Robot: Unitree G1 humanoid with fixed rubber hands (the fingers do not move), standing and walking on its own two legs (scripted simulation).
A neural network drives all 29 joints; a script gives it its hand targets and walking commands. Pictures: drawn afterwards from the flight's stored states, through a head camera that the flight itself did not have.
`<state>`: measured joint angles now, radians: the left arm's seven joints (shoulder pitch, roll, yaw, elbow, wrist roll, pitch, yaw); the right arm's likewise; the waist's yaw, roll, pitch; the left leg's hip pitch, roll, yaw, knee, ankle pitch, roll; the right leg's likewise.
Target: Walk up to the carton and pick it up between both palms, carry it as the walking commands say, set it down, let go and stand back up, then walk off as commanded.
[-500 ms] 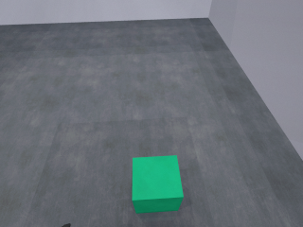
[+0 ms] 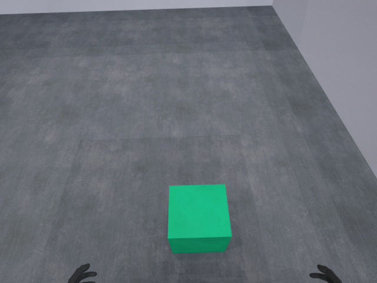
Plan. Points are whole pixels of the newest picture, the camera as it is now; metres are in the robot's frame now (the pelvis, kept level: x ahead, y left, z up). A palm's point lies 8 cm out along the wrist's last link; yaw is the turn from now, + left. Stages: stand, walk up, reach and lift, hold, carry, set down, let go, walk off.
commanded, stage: reach and lift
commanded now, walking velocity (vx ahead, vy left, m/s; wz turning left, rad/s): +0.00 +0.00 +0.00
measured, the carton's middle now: (197, 220) +0.45 +0.01 -0.63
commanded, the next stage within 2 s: none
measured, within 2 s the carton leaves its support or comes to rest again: neither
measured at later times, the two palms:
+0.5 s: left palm (97, 260) +0.18 +0.27 -0.15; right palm (308, 255) +0.21 -0.25 -0.14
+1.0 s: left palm (122, 210) +0.33 +0.25 -0.20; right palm (275, 204) +0.36 -0.22 -0.19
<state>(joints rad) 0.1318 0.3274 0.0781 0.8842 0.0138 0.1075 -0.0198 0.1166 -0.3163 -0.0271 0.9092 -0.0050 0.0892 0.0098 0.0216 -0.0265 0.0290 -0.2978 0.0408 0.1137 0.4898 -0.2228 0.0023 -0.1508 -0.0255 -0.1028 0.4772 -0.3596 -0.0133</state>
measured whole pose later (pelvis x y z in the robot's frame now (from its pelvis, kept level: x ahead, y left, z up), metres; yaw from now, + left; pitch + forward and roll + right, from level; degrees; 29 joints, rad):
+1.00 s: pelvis -0.09 +0.01 -0.09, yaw -3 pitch +35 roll -1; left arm -0.78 0.25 0.28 0.68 -0.03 0.33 0.03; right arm -0.90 -0.35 -0.20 0.83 0.03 0.30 0.09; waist 0.05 -0.01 0.02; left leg -1.35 0.04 0.03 0.94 -0.20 0.01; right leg -1.25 0.01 -0.03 1.03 -0.39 -0.01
